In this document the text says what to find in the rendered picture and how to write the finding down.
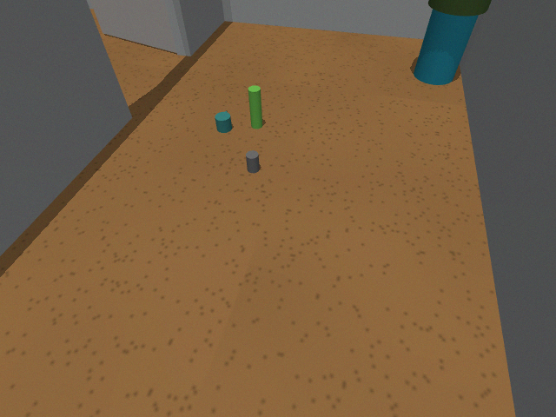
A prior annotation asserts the potted plant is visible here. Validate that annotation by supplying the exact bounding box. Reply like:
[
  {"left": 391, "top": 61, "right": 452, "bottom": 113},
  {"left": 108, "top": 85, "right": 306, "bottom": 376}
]
[{"left": 414, "top": 0, "right": 492, "bottom": 85}]

